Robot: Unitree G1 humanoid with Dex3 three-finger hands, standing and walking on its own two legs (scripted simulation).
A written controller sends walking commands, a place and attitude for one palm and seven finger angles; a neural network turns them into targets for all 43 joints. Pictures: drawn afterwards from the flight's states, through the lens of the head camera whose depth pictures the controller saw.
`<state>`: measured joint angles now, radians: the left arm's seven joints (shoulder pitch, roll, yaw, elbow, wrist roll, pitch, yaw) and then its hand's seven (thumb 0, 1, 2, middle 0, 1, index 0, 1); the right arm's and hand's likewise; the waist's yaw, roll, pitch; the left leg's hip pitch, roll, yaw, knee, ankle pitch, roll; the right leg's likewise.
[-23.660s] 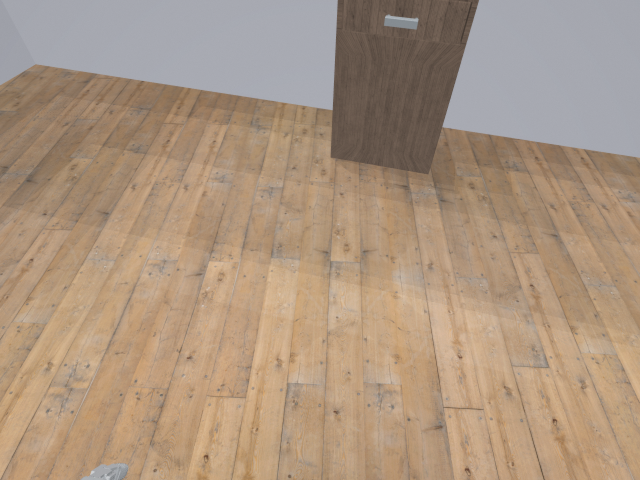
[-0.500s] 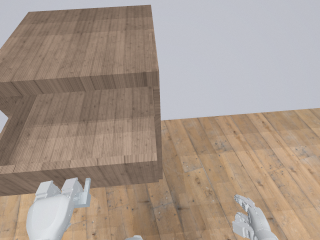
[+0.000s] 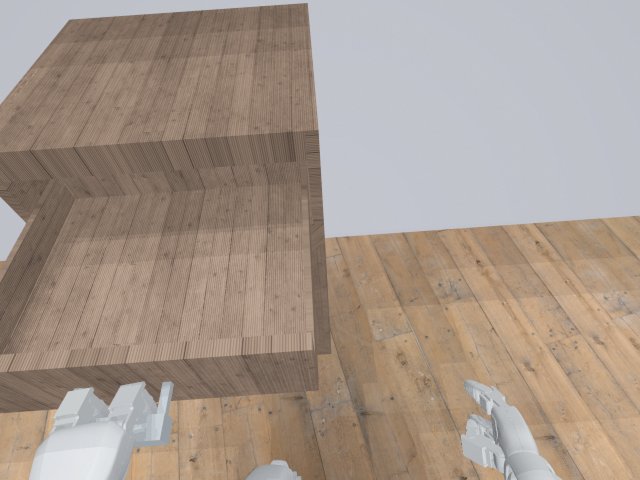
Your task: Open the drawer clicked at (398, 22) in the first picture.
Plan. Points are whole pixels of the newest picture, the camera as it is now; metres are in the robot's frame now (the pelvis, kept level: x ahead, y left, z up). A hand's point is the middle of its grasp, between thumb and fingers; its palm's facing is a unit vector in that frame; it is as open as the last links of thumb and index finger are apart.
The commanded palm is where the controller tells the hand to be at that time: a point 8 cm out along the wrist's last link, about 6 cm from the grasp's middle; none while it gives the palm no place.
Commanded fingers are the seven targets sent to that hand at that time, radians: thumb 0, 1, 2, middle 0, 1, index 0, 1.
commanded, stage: pull the drawer open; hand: left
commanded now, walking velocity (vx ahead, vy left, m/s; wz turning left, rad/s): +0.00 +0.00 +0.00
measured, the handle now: (117, 412) +0.19 +0.26 +0.00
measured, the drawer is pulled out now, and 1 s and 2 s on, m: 0.30 0.30 0.30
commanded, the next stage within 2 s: open the thumb to release the handle in 0.18 s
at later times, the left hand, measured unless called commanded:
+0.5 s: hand (111, 464) +0.14 +0.25 -0.01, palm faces -0.02 -0.07 -1.00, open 6.9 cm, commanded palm +0.12 +0.25 +0.04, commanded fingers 0.00 0.06 0.54 -0.34 -1.26 -0.34 -1.26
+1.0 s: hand (109, 471) +0.13 +0.25 -0.01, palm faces -0.03 -0.08 -1.00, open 13.7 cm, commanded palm +0.12 +0.25 +0.04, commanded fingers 0.00 -0.50 0.30 -0.30 -1.20 -0.30 -1.20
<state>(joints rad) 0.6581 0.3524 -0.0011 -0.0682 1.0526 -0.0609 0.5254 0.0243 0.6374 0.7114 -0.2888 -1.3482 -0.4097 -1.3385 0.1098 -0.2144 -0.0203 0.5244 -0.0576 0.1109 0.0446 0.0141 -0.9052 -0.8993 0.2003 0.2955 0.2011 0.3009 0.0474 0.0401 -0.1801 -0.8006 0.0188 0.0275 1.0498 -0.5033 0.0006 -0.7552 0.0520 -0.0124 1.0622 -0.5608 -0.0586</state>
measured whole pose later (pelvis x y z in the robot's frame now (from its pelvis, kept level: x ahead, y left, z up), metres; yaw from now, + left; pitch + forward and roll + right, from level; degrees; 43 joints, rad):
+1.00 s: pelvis -0.01 +0.00 +0.00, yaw +1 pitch +14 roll +0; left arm 0.57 0.35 0.00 0.01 1.06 -0.10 0.56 0.00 -0.47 0.31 -0.32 -1.22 -0.32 -1.20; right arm 0.12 -0.25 -0.04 0.55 -0.05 0.09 0.02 0.01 -0.90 -0.90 0.20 0.30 0.20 0.30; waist 0.06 0.05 -0.18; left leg -0.81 0.01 0.00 1.04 -0.47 0.00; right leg -0.75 0.05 -0.04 1.04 -0.53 -0.06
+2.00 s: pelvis +0.00 +0.01 +0.04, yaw +1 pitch +6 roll +0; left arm 0.61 0.40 -0.03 -0.23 0.94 0.00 0.34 0.00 -0.49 0.30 -0.36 -1.22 -0.42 -1.24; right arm 0.13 -0.23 -0.01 0.55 -0.02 0.06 0.02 0.01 -0.90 -0.90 0.20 0.30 0.20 0.30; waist 0.09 0.09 -0.11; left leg -0.51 0.00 0.01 0.79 -0.39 0.02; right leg -0.44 0.04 -0.02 0.77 -0.44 -0.04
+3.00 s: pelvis +0.01 +0.02 +0.07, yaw +1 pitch +1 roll -1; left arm 0.63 0.49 0.07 -0.49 0.84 0.06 0.13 0.00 -0.49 0.30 -0.32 -1.20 -0.32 -1.20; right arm 0.13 -0.26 0.02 0.52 0.01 0.10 0.02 0.02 -0.90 -0.90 0.20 0.30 0.20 0.30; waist 0.12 0.11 -0.06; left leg -0.29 0.00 0.02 0.57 -0.30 0.03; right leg -0.22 0.04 0.00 0.52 -0.33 -0.02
